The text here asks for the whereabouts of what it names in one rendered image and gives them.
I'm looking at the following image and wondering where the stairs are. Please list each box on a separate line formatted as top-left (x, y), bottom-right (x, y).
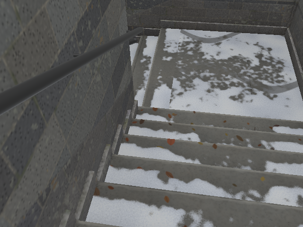
top-left (129, 35), bottom-right (158, 107)
top-left (74, 106), bottom-right (303, 227)

